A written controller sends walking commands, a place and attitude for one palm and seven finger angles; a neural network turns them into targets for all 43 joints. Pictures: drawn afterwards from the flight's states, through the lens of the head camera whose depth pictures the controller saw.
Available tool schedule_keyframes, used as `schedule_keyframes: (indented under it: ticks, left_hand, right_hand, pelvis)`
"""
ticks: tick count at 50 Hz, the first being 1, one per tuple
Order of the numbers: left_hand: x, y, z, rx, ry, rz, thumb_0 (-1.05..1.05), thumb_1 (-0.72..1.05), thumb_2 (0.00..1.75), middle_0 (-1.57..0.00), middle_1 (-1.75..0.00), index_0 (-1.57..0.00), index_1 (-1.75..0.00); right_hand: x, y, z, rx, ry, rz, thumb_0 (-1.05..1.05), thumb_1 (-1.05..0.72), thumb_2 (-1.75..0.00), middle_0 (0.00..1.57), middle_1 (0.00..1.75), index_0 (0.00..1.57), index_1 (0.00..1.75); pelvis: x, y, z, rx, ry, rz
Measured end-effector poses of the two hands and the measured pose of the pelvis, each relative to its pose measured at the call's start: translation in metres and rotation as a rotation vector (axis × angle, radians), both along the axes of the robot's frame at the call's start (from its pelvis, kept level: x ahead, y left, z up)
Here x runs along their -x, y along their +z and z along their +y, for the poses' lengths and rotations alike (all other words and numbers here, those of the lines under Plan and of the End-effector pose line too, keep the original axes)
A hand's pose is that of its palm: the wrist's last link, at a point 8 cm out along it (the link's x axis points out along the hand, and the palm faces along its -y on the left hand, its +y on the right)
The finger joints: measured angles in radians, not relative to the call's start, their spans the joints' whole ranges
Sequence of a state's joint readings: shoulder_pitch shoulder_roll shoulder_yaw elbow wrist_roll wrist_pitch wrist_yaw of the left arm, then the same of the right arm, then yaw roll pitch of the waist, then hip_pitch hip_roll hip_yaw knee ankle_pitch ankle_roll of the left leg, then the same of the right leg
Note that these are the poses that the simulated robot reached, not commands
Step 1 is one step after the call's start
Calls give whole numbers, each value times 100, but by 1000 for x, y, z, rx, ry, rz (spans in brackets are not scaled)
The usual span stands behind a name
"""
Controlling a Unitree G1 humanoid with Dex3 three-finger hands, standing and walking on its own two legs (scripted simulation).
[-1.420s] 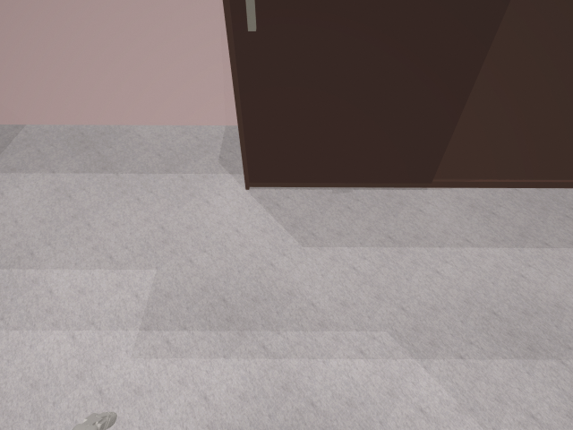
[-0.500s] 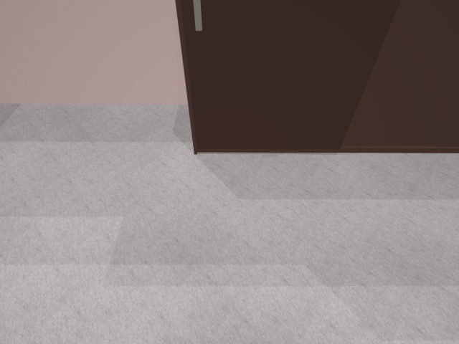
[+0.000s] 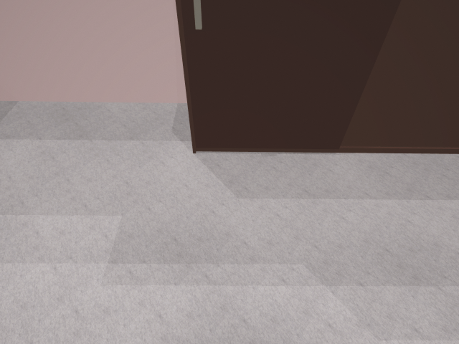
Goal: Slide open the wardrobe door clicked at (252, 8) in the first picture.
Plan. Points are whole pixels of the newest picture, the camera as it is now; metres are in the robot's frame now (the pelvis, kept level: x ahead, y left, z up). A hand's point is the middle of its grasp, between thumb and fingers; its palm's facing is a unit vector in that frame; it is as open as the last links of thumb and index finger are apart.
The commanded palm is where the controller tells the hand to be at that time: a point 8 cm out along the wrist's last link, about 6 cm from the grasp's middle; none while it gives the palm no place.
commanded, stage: look at it before walking up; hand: left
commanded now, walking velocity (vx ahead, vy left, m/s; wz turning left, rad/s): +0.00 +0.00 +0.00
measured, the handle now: (197, 3) +1.31 +0.21 +0.10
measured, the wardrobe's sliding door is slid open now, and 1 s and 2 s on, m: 0.00 0.00 0.00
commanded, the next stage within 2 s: walk to a spot facing it in 0.12 s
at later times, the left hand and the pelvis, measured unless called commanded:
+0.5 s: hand out of the picture +0.03 +0.22 -0.19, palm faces +0.04 -0.98 -0.19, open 7.4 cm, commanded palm none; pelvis +0.04 +0.02 -0.01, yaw +1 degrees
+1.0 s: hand (170, 262) +0.34 +0.17 -0.19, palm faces +0.00 -0.98 -0.20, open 7.3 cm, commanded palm none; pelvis +0.23 -0.01 -0.03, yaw +1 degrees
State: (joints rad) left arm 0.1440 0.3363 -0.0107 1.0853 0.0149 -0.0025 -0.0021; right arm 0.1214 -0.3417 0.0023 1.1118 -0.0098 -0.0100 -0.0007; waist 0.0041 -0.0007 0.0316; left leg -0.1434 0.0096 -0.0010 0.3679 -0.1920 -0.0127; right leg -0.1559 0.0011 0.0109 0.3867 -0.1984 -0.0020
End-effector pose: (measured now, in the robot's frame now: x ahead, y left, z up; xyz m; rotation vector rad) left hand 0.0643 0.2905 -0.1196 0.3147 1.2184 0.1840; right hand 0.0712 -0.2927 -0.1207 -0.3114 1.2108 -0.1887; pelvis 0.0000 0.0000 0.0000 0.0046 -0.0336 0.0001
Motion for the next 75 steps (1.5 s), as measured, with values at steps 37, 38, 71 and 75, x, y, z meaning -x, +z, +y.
schedule_keyframes:
  ticks: [37,38,71,75]
  left_hand:
    - [-70,-35,-35,189,45,138,2,93,90,-20,-30,-20,-30]
    - [-88,-34,-35,182,35,118,2,93,90,-20,-30,-20,-30]
    - [-295,-48,-24,195,194,165,1,91,90,-20,-30,-19,-30]
    - [-344,-35,-23,192,168,136,1,91,90,-19,-30,-19,-30]
  right_hand:
    - [88,-8,130,-175,-245,402,1,-91,-90,20,30,20,30]
    - [89,-7,132,-184,-258,430,1,-91,-90,20,30,20,30]
    - [-403,-13,104,-107,19,-90,0,-92,-90,20,30,20,30]
    - [-389,-13,101,-104,-43,19,0,-95,-90,20,30,20,30]
  pelvis:
    - [-114,-4,28,13,-12,30]
    - [-122,-5,26,12,-13,30]
    - [-398,-14,36,14,51,13]
    - [-429,-4,39,4,31,22]
